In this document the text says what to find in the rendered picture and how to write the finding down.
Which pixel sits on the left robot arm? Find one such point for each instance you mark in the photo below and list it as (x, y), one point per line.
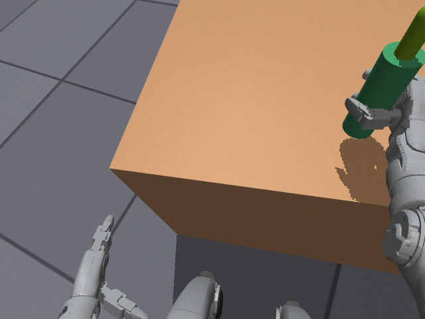
(81, 307)

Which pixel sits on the bottle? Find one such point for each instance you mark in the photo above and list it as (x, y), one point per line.
(396, 66)

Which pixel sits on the right robot arm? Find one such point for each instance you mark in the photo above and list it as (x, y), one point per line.
(404, 242)

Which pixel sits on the left robot hand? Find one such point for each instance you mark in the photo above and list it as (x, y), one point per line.
(90, 277)

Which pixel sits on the right robot hand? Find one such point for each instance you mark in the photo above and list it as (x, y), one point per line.
(409, 106)

